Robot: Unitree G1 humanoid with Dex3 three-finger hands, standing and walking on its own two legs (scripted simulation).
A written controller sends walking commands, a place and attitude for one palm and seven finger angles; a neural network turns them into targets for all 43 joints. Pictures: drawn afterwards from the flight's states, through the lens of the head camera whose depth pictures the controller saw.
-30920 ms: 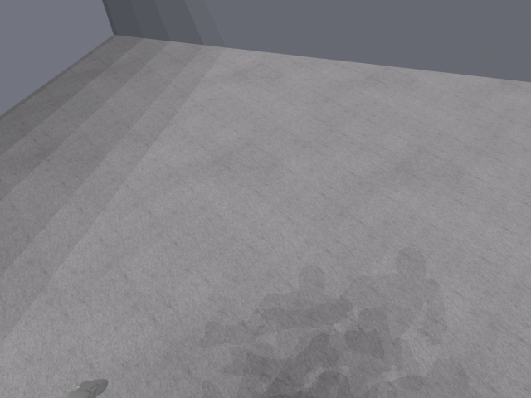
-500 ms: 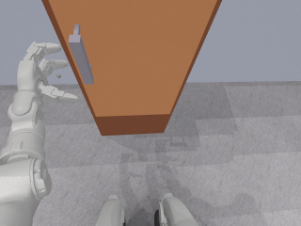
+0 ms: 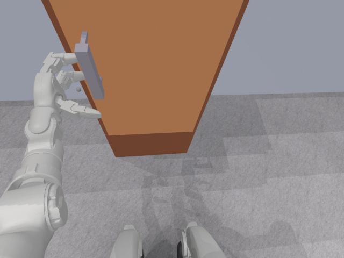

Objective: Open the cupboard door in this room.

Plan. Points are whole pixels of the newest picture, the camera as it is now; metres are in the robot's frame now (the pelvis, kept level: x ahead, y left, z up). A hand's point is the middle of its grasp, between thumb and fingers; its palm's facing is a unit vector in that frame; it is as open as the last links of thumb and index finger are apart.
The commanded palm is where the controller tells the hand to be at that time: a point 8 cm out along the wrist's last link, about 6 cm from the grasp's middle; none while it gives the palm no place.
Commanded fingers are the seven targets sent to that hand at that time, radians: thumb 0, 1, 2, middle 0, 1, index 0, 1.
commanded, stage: slide the fingers in behind the handle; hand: left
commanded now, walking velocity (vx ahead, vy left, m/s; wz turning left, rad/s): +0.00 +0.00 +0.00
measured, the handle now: (92, 67) +0.54 +0.16 +0.07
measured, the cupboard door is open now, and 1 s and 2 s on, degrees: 0 0 0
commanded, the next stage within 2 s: close the thumb around the handle in 1.02 s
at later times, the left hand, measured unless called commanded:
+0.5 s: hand (93, 91) +0.48 +0.16 +0.06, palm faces +0.03 -1.00 +0.00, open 14.0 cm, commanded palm +0.45 +0.19 +0.06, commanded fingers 0.00 -0.50 0.30 -0.30 -1.20 -0.30 -1.20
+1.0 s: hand (102, 88) +0.49 +0.14 +0.06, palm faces +0.04 -1.00 -0.01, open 14.0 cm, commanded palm +0.46 +0.18 +0.06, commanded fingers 0.00 -0.50 0.30 -0.30 -1.20 -0.30 -1.20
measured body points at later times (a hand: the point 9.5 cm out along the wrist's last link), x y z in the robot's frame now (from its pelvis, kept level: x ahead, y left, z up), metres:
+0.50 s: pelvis +0.00 +0.00 +0.00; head +0.12 +0.02 +0.43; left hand +0.47 +0.21 +0.06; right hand +0.03 -0.26 -0.12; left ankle +0.01 +0.11 -0.65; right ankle +0.01 -0.12 -0.65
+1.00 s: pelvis -0.01 -0.01 +0.00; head +0.12 +0.00 +0.43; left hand +0.48 +0.19 +0.06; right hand +0.01 -0.27 -0.13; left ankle +0.01 +0.11 -0.65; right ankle +0.01 -0.12 -0.65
